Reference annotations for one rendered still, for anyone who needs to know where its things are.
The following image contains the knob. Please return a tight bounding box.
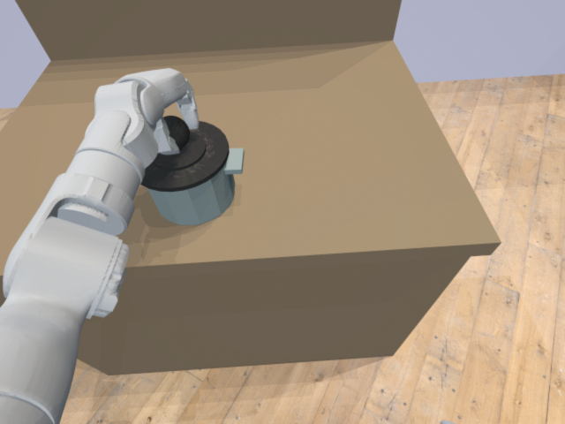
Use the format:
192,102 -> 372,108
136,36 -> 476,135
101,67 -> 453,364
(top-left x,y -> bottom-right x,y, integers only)
164,116 -> 190,149

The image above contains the left robot forearm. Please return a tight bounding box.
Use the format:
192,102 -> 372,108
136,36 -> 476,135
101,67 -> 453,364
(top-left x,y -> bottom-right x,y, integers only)
3,76 -> 164,298

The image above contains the pot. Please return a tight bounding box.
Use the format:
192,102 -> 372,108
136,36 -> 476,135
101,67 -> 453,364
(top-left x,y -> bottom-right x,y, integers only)
147,148 -> 245,225

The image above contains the left robot upper arm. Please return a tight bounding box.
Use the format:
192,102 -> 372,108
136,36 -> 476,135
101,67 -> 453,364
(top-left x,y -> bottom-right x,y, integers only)
0,216 -> 130,424

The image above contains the lid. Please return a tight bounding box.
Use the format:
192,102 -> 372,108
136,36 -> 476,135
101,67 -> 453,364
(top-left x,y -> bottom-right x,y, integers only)
141,121 -> 230,192

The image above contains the table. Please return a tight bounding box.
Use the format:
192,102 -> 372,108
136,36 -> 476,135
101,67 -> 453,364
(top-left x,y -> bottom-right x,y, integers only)
0,0 -> 501,375

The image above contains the robot left hand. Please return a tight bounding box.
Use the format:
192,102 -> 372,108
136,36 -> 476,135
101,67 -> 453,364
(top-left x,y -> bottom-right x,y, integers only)
121,68 -> 199,155

